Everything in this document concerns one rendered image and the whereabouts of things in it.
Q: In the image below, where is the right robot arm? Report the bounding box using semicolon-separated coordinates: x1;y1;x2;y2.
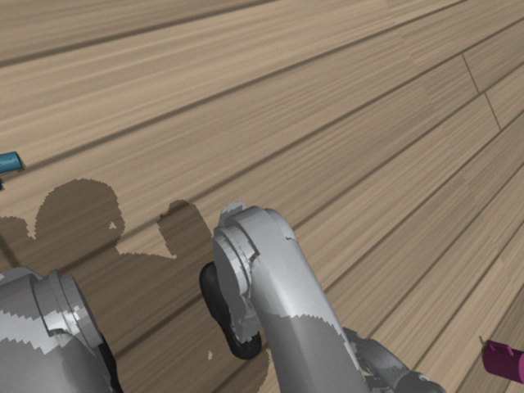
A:
395;372;447;393

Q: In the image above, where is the right robot foot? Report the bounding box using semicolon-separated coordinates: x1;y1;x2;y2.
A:
199;261;262;360

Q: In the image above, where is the right robot hand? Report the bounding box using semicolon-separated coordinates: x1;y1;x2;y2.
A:
343;327;411;393

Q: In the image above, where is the left robot foot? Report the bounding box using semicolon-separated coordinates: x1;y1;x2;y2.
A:
98;333;124;393

